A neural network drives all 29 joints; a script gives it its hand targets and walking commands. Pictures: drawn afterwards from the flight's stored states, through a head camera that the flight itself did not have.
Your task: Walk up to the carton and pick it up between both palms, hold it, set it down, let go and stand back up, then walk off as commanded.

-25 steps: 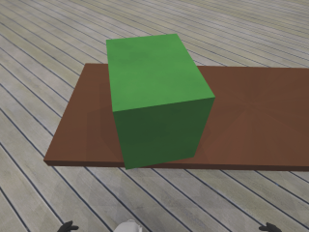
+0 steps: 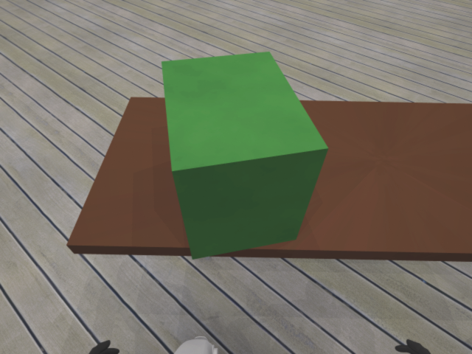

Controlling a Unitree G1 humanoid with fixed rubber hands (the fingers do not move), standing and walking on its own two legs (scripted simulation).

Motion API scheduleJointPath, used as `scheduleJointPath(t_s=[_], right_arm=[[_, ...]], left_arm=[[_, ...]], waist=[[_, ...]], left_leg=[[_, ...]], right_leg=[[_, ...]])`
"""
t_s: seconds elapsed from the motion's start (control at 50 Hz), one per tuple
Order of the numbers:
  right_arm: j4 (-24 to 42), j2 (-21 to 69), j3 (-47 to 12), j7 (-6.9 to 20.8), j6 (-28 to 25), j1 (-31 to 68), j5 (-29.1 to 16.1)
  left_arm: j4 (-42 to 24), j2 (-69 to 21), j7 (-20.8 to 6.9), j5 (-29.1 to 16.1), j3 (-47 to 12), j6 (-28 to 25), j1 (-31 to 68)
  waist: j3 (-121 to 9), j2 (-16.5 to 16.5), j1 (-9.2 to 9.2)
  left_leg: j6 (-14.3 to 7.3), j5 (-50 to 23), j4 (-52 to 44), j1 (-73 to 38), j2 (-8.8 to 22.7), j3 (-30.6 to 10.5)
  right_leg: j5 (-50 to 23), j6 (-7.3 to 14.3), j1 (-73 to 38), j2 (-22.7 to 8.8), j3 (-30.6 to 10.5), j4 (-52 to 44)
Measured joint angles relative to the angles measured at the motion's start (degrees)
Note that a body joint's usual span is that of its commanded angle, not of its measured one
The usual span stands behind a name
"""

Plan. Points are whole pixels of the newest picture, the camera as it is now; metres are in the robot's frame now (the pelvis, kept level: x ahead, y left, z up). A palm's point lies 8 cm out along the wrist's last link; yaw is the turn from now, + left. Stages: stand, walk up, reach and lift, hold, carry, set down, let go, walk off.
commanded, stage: walk up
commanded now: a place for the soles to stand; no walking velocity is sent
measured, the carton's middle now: (231, 154) +0.47 +0.05 +0.06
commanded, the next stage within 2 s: stand in 0.20 s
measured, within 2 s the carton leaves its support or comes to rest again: neither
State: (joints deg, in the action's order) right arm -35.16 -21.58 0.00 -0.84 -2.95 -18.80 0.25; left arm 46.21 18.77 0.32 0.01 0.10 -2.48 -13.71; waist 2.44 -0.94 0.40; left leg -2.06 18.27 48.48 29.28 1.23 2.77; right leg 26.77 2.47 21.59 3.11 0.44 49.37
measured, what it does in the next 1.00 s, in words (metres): stands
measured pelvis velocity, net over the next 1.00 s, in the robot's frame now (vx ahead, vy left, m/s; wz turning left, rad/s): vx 0.01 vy -0.02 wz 0.00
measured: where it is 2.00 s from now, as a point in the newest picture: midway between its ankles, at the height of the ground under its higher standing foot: outside the picture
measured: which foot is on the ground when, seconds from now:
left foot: down 0.00-1.00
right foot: down 0.00-1.00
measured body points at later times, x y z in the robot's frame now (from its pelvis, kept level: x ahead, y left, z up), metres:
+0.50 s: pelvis +0.00 +0.00 +0.00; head +0.01 +0.02 +0.45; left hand +0.12 +0.28 -0.12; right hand +0.12 -0.29 -0.09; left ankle +0.08 +0.10 -0.70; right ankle +0.00 -0.10 -0.70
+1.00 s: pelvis +0.01 -0.02 +0.03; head +0.02 +0.00 +0.48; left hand +0.22 +0.24 -0.03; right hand +0.16 -0.28 -0.05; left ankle +0.08 +0.10 -0.70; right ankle +0.00 -0.10 -0.70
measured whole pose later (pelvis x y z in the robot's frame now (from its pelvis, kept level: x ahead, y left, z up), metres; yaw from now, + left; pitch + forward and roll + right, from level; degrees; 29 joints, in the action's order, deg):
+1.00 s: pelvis +0.01 -0.02 +0.03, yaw +0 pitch -2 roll +2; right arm -44.6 -17.5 0.0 5.6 -15.9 -10.8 -0.9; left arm 21.8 18.6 3.4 0.0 0.1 10.2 -9.0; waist 2.4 -4.3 -0.4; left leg -0.9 11.7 33.4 19.9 0.0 3.5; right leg 22.0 2.6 14.5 1.4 0.4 38.5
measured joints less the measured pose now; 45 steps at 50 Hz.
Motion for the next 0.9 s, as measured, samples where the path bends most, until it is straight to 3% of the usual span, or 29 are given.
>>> scheduleJointPath(t_s=[0.42, 0.48, 0.54, 0.64, 0.78, 0.9], right_arm=[[0.00, 0.00, 0.00, 0.00, 0.00, 0.06, 0.00], [-7.77, 0.97, 0.00, 1.49, -5.12, 4.10, 1.94], [-9.65, 2.31, 0.00, 2.34, -7.67, 6.17, 1.97], [-9.68, 3.91, 0.00, 3.70, -9.58, 7.99, 1.97], [-9.68, 3.93, 0.00, 5.78, -9.94, 8.03, 1.97], [-9.66, 4.05, 0.01, 6.46, -11.19, 8.03, 1.52]], left_arm=[[0.01, 0.00, 0.00, 0.00, 0.00, 0.00, 0.00], [-4.50, -0.01, 1.10, 0.00, -0.01, 9.44, 0.82], [-11.32, -0.01, 1.27, 0.00, -0.01, 17.60, 2.85], [-22.39, 0.00, 1.41, 0.00, -0.01, 22.47, 4.79], [-25.54, 0.00, 2.51, 0.01, 0.01, 22.56, 4.75], [-25.24, -0.03, 3.23, 0.00, 0.00, 17.74, 4.75]], waist=[[0.00, 0.00, 0.00], [0.01, -0.96, -0.26], [-0.01, -2.32, -0.35], [-0.01, -3.30, -0.86], [-0.05, -3.32, -1.05], [-0.06, -3.32, -1.06]], left_leg=[[0.00, -0.01, 0.00, 0.00, 0.00, 0.00], [0.27, 0.06, 0.26, 0.04, -0.24, 0.43], [0.28, 0.73, 1.42, 0.05, -0.81, 0.86], [0.28, 1.03, 1.67, 0.03, -0.88, 0.90], [0.50, 0.15, -0.99, -1.76, -0.92, 0.89], [0.82, -3.48, -8.93, -6.55, -1.11, 0.78]], right_leg=[[-0.01, 0.00, 0.00, 0.00, 0.00, 0.00], [0.77, 0.00, 0.49, -0.65, -0.01, 1.15], [1.85, 0.00, 0.85, -1.56, 0.00, 3.24], [2.12, 0.00, 0.86, -1.66, 0.00, 3.56], [1.14, 0.00, -0.77, -1.66, 0.00, 1.01], [-2.25, 0.00, -4.97, -1.66, 0.00, -6.10]])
